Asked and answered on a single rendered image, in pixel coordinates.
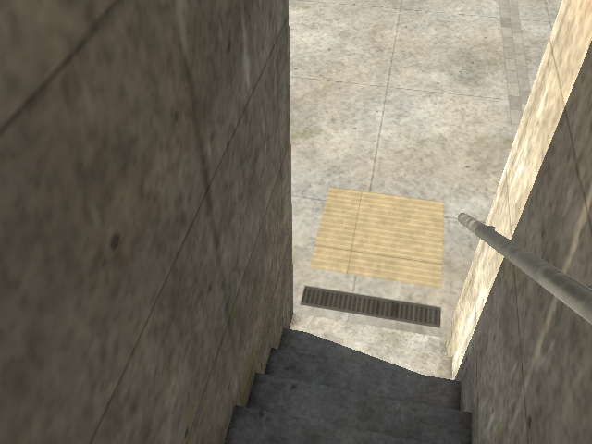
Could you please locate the stairs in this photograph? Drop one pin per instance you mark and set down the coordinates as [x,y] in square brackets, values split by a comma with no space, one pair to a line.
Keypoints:
[339,382]

